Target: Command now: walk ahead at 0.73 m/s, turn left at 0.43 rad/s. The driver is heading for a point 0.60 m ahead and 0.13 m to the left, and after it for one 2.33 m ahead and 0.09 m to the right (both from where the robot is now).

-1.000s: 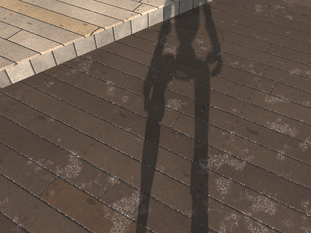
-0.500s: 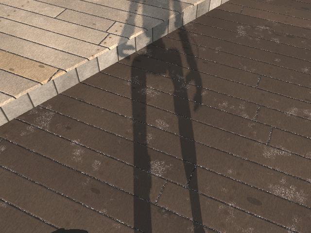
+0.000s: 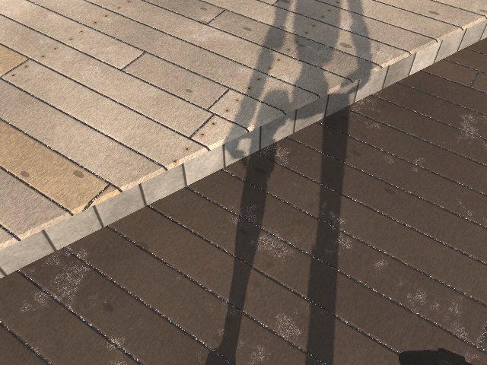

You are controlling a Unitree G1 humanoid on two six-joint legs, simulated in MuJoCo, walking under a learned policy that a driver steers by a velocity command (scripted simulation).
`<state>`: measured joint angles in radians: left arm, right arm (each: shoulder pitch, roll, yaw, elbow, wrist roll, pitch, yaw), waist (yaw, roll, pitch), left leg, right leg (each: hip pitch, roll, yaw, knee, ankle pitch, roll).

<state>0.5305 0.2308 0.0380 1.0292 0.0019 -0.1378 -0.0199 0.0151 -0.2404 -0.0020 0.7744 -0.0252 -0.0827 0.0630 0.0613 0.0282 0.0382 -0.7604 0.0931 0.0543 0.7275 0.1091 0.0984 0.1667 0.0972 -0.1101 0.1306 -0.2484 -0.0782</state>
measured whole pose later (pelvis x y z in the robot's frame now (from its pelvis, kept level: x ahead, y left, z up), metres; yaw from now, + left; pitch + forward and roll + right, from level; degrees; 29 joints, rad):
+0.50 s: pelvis +0.29 +0.00 +0.01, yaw +24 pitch +2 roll +0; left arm 0.00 0.26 -0.01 0.63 0.03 0.02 0.03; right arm 0.35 -0.32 -0.10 0.80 0.00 0.02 -0.01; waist -0.09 -0.03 0.07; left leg -0.29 -0.23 -0.26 0.46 -0.15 0.10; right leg -0.61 -0.01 0.15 0.87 -0.25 0.05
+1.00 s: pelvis +0.35 -0.03 +0.01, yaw +32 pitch -1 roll +1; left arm 0.27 0.26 0.01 0.76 0.02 0.02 0.01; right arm 0.18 -0.28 -0.02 0.80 0.00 0.06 0.00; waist 0.03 0.01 0.05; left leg -0.15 -0.06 -0.08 0.46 -0.32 0.01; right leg -0.28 0.03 0.04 0.46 -0.17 -0.03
